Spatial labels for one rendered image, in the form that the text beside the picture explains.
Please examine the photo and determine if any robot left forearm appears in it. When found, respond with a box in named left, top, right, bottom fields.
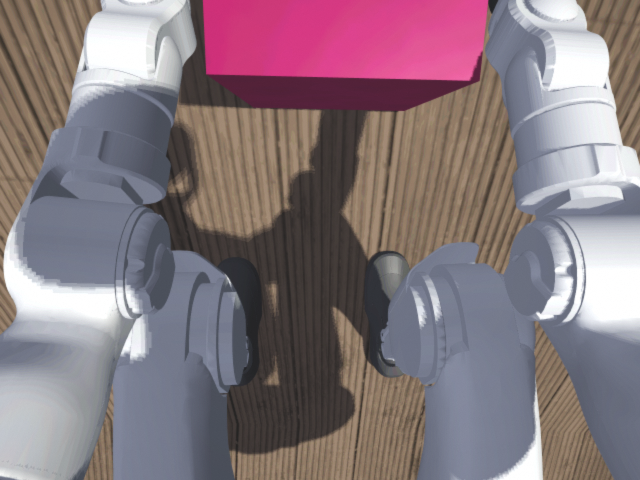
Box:
left=3, top=0, right=197, bottom=299

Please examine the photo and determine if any robot right shin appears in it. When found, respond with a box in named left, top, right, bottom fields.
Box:
left=380, top=242, right=536, bottom=376

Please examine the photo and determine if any right robot upper arm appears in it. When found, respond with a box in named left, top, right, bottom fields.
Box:
left=504, top=214, right=640, bottom=480

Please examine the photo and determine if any carton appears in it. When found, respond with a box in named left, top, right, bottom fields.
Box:
left=203, top=0, right=488, bottom=111

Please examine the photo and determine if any robot right forearm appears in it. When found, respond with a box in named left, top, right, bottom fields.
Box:
left=485, top=0, right=640, bottom=219

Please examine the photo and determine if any robot right foot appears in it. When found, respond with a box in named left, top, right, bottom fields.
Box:
left=364, top=251, right=410, bottom=378

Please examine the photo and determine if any left robot upper arm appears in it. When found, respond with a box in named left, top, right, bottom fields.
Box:
left=0, top=196, right=175, bottom=480

